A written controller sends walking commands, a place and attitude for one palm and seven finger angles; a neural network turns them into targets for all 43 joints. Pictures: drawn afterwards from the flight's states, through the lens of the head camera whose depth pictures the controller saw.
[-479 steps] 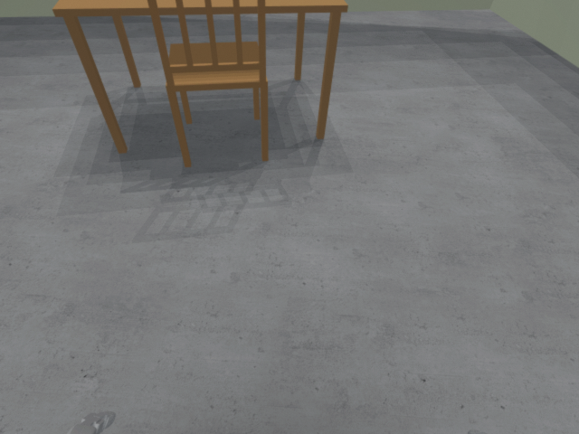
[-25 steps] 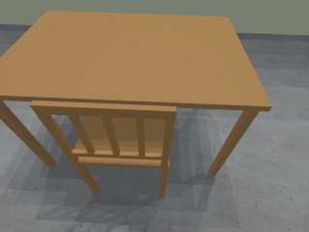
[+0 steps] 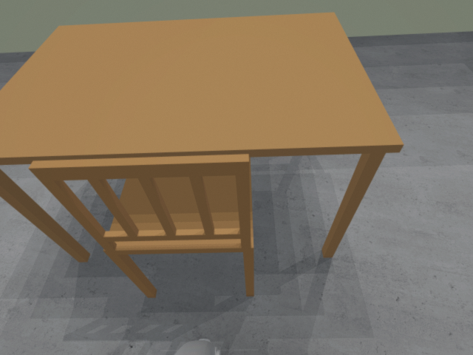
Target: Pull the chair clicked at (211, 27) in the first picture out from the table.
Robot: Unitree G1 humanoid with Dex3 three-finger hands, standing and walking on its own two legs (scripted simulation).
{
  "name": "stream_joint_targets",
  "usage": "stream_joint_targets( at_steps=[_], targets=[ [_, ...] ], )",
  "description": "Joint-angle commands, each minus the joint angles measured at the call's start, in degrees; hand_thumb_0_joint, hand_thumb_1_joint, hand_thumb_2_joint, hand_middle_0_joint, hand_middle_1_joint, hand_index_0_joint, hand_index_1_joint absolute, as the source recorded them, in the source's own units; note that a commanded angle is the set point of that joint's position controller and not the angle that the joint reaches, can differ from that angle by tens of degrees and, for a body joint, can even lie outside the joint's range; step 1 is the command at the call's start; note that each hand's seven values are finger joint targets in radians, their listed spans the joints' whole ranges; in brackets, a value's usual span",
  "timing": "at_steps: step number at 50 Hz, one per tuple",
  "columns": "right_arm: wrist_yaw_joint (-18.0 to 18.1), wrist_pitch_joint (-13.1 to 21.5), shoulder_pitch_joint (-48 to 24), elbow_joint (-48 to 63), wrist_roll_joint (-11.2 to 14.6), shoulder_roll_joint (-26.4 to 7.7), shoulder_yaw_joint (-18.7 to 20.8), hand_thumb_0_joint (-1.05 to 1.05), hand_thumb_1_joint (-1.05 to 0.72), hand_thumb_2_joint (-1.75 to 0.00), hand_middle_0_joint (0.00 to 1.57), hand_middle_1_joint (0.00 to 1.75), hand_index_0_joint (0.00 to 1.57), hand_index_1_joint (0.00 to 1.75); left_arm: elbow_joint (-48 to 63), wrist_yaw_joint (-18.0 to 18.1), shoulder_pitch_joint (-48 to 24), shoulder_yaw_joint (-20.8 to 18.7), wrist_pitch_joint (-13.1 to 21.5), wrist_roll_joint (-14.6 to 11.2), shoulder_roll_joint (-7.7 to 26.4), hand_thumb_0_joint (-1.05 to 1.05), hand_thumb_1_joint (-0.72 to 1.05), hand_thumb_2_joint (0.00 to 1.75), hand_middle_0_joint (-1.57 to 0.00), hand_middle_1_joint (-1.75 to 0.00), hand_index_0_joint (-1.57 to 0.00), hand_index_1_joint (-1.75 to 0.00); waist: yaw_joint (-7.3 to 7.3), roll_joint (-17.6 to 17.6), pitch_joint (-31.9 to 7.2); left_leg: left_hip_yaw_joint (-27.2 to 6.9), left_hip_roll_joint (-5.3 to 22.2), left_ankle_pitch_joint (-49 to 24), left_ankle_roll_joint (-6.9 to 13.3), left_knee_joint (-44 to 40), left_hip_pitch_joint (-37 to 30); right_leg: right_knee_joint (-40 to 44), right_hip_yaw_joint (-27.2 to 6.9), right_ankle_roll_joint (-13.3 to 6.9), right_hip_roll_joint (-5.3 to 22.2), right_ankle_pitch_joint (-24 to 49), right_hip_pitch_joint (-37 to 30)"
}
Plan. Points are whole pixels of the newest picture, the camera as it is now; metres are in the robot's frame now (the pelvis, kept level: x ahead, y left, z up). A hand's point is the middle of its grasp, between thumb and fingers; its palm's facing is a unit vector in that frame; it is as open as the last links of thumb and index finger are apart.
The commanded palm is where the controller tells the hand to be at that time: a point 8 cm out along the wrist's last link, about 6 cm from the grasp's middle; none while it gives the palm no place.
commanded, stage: come to a stop and stand still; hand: left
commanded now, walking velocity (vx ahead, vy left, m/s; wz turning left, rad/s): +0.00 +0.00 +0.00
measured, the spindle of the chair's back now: (160, 207) +0.44 +0.22 -0.09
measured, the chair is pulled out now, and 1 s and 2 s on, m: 0.00 0.00 0.00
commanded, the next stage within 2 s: look again from close up in 0.30 s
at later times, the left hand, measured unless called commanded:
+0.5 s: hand out of the picture -0.01 +0.18 -0.16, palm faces +0.01 -0.98 -0.22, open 7.3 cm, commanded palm none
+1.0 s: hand out of the picture +0.00 +0.18 -0.17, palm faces +0.02 -0.98 -0.18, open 7.3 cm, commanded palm none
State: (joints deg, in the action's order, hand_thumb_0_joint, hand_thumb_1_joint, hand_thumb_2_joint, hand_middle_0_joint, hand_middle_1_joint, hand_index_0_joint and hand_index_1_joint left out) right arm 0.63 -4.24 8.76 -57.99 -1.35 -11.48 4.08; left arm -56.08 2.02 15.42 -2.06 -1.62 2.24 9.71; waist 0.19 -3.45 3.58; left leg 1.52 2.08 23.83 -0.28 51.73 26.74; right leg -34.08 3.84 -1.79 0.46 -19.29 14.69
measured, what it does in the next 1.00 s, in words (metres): steps on the spot: left foot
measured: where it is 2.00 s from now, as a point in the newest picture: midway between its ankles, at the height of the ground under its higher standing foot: outside the picture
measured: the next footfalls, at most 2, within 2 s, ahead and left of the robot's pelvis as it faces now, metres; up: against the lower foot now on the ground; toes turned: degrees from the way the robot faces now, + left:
left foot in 0.14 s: +0.02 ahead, +0.11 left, +0.00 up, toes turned +3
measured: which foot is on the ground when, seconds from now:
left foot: up 0.00-0.12, down 0.14-1.00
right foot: down 0.00-1.00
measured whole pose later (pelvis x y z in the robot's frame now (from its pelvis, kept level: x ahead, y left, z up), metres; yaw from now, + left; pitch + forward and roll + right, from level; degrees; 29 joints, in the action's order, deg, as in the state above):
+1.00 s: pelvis +0.00 +0.01 +0.01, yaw +0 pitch -1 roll +0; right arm 1.2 1.8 16.5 -63.4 -0.7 -8.6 -1.1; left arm -62.4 2.1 16.9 0.8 0.9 1.0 8.6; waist 0.4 0.7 1.6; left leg 3.8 -1.4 15.4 2.4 26.0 9.7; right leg -27.3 3.5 -0.4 1.3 -15.1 11.1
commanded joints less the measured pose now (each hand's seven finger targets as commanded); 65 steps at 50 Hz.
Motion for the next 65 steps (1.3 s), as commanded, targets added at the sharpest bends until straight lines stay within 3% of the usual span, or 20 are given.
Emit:
stream_joint_targets(
  at_steps=[1,3,5,6,7,8,9,11,17,18,19,20,22,24,25,26,33,45,54,65],
  targets=[
    [0.3,1.9,3.5,1.2,0.7,-1.6,-0.4,0.0,-0.9,-0.9,0.2,0.3,0.2,0.3,2.5,0.4,-0.3,-0.9,2.4,-0.6,7.7,0.0,0.9,0.9,-0.2,-0.3,-0.2,-0.3,-1.1,10.0,-3.3,0.1,-0.6,2.9,-0.9,-2.3,-3.3,13.1,-10.0,-8.4,12.6,30.3,-4.1],
    [0.6,2.5,3.7,0.8,0.9,-0.4,-1.2,0.0,-0.9,-0.9,0.2,0.3,0.2,0.3,1.2,0.4,2.0,-1.0,2.4,-0.6,8.5,0.0,0.9,0.9,-0.2,-0.3,-0.2,-0.3,-0.1,9.5,-5.7,1.2,-0.8,1.7,-1.1,-13.8,-6.8,10.3,-10.9,-8.6,13.0,34.7,-8.4],
    [1.0,3.3,7.1,-1.5,0.9,0.1,-2.0,0.0,-0.9,-0.9,0.2,0.3,0.2,0.3,-0.3,0.3,1.1,-0.7,2.3,-1.5,8.1,0.0,0.9,0.9,-0.2,-0.3,-0.2,-0.3,-1.3,7.9,-6.4,0.5,-0.7,-11.5,-0.8,-29.1,-16.8,8.3,-9.5,-5.0,10.7,27.4,-5.7],
    [1.1,3.9,7.2,-2.1,0.8,-0.8,-2.2,0.0,-0.9,-0.9,0.2,0.3,0.2,0.3,-0.8,0.0,1.2,-0.4,2.3,-1.9,6.8,0.0,0.9,0.9,-0.2,-0.3,-0.2,-0.3,-0.56,5.1,-5.3,-2.4,1.3,-18.5,0.1,-31.7,-19.2,7.9,-7.8,-2.5,8.0,22.0,-4.2],
    [1.3,4.5,6.0,-2.2,0.4,-2.4,-2.4,0.0,-0.9,-0.9,0.2,0.3,0.2,0.3,-1.2,-0.1,2.1,0.0,2.2,-2.1,4.9,0.0,0.9,0.9,-0.2,-0.3,-0.2,-0.3,0.69,0.2,-4.6,-6.9,5.7,-26.1,1.8,-32.2,-19.0,8.1,-6.9,-0.4,5.6,18.0,-2.6],
    [1.3,4.5,4.3,-2.4,0.2,-3.5,-2.7,0.0,-0.9,-0.9,0.2,0.3,0.2,0.3,-1.8,-0.1,2.3,0.4,2.2,-2.0,3.9,0.0,0.9,0.9,-0.2,-0.3,-0.2,-0.3,1.59,-0.3,-4.2,-7.2,7.5,-26.5,2.8,-31.6,-16.9,10.7,-6.4,0.5,4.8,14.0,-4.3],
    [1.2,4.3,3.8,-3.1,0.3,-2.9,-3.0,0.0,-0.9,-0.9,0.2,0.3,0.2,0.3,-2.6,0.1,1.9,0.5,2.1,-1.7,3.9,0.0,0.9,0.9,-0.2,-0.3,-0.2,-0.3,1.45,0.5,-2.6,-6.2,6.3,-21.1,2.3,-32.1,-15.4,13.0,-6.8,0.6,4.9,11.4,-5.1],
    [1.1,4.7,4.8,-4.4,0.6,-2.1,-3.6,0.0,-0.9,-0.9,0.2,0.3,0.2,0.3,-4.5,0.0,1.4,0.5,2.0,-1.8,4.8,0.0,0.9,0.9,-0.2,-0.3,-0.2,-0.3,1.54,-4.5,-1.1,-7.2,5.8,-19.0,2.5,-35.4,-13.0,12.6,-5.9,0.8,4.7,11.3,-8.2],
    [1.2,4.7,8.0,-6.5,0.6,-1.6,-3.9,0.0,-0.9,-0.9,0.2,0.3,0.2,0.3,-7.0,-0.1,2.3,1.0,2.6,-1.8,3.8,0.0,0.9,0.9,-0.2,-0.3,-0.2,-0.3,0.46,2.5,-0.6,-5.3,4.3,-14.1,1.7,-36.0,-15.7,16.4,-6.5,0.4,5.8,10.6,-6.6],
    [0.6,6.1,3.9,-2.4,1.3,-4.1,-3.4,0.0,-0.9,-0.9,0.2,0.3,0.2,0.3,-7.6,2.3,6.4,1.6,3.9,-0.9,6.1,0.0,0.9,0.9,-0.2,-0.3,-0.2,-0.3,2.12,4.4,2.6,-1.8,4.0,-17.2,0.3,-23.2,-11.5,13.6,-7.9,1.4,8.9,30.8,-4.0],
    [0.4,5.4,9.1,-1.4,0.9,-1.2,-3.7,0.0,-0.9,-0.9,0.2,0.3,0.2,0.3,-5.0,1.9,3.6,1.4,4.4,-1.5,7.9,0.0,0.9,0.9,-0.2,-0.3,-0.2,-0.3,-1.56,4.7,-2.9,-2.8,1.6,-6.9,0.4,-24.4,-12.9,14.0,-10.5,-1.2,10.9,17.6,-4.9],
    [0.3,5.5,9.9,-2.3,0.6,-1.3,-3.7,0.0,-0.9,-0.9,0.2,0.3,0.2,0.3,-4.3,1.3,1.5,1.6,4.3,-1.6,6.9,0.0,0.9,0.9,-0.2,-0.3,-0.2,-0.3,-1.67,2.3,-0.2,-3.4,1.6,-7.6,1.0,-26.5,-13.3,14.7,-9.4,-2.2,9.4,4.8,-0.7],
    [0.1,5.5,11.8,-1.3,0.1,-2.0,-3.8,0.0,-0.9,-0.9,0.2,0.3,0.2,0.3,-3.3,0.7,1.6,1.5,4.1,-1.5,6.5,0.0,0.9,0.9,-0.2,-0.3,-0.2,-0.3,-1.66,3.6,-2.8,-3.7,1.9,-8.2,1.8,-26.4,-12.8,13.7,-7.8,-2.1,7.1,-2.2,-0.3],
    [0.2,5.6,11.5,-1.0,0.3,-1.9,-3.8,0.0,-0.9,-0.9,0.2,0.3,0.2,0.3,-3.3,0.5,2.1,1.9,3.9,-1.6,5.4,0.0,0.9,0.9,-0.2,-0.3,-0.2,-0.3,-1.58,5.5,-0.8,-4.5,2.1,-9.2,2.2,-27.7,-12.1,13.1,-7.9,-1.9,6.4,-1.5,0.7],
    [0.3,5.8,11.7,-0.7,0.4,-2.2,-3.9,0.0,-0.9,-0.9,0.2,0.3,0.2,0.3,-3.3,0.4,2.4,2.0,3.9,-1.6,4.9,0.0,0.9,0.9,-0.2,-0.3,-0.2,-0.3,-1.5,5.5,-0.1,-4.9,2.4,-9.9,2.4,-28.2,-11.8,12.7,-7.5,-1.7,6.1,-0.3,0.7],
    [0.3,5.9,11.5,-0.8,0.4,-2.2,-4.0,0.0,-0.9,-0.9,0.2,0.3,0.2,0.3,-3.2,0.2,2.4,2.0,3.7,-1.6,5.2,0.0,0.9,0.9,-0.2,-0.3,-0.2,-0.3,-1.09,2.4,0.1,-5.4,2.7,-9.9,2.6,-29.7,-11.5,12.2,-7.3,-1.7,5.8,0.0,0.6],
    [0.6,6.5,11.1,-1.4,0.7,-2.7,-4.1,0.0,-0.9,-0.9,0.2,0.3,0.2,0.3,-3.8,0.3,4.6,2.1,3.3,-1.6,4.3,0.0,0.9,0.9,-0.2,-0.3,-0.2,-0.3,-0.1,4.0,1.3,-6.0,3.0,-11.3,3.0,-31.3,-10.8,10.9,-6.7,-0.9,5.1,4.7,-1.4],
    [0.9,6.9,10.8,-3.6,0.8,-2.5,-4.3,0.0,-0.9,-0.9,0.2,0.3,0.2,0.3,-4.7,0.4,5.5,2.0,3.2,-1.5,4.4,0.0,0.9,0.9,-0.2,-0.3,-0.2,-0.3,0.2,2.0,-1.0,-5.0,3.2,-18.0,2.9,-31.3,-14.7,10.8,-6.0,-0.4,5.7,11.1,-3.6],
    [1.0,6.7,10.6,-4.6,1.0,-2.5,-4.4,0.0,-0.9,-0.9,0.2,0.3,0.2,0.3,-5.2,0.4,5.4,2.1,3.1,-1.5,4.4,0.0,0.9,0.9,-0.2,-0.3,-0.2,-0.3,0.12,4.1,-0.3,-4.9,3.2,-19.6,2.8,-31.4,-15.6,11.5,-6.0,-0.2,6.0,12.8,-4.1],
    [1.1,6.7,10.3,-5.6,1.0,-2.3,-4.4,0.0,-0.9,-0.9,0.2,0.3,0.2,0.3,-5.7,0.4,6.0,2.1,3.2,-1.6,4.2,0.0,0.9,0.9,-0.2,-0.3,-0.2,-0.3,0.2,3.5,-0.9,-4.6,3.3,-21.3,2.7,-31.5,-17.3,12.1,-6.1,-0.2,6.3,14.7,-4.5]
  ],
)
